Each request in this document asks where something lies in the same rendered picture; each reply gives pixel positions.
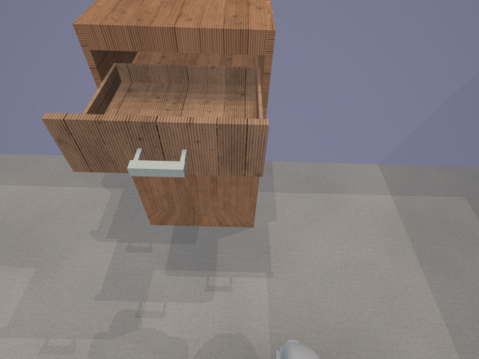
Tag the cabinet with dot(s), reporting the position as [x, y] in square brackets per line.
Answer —
[225, 33]

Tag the right robot thigh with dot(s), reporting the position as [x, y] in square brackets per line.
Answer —
[295, 351]

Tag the drawer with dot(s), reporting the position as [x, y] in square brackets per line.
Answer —
[213, 112]

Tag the handle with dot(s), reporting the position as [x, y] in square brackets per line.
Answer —
[142, 168]

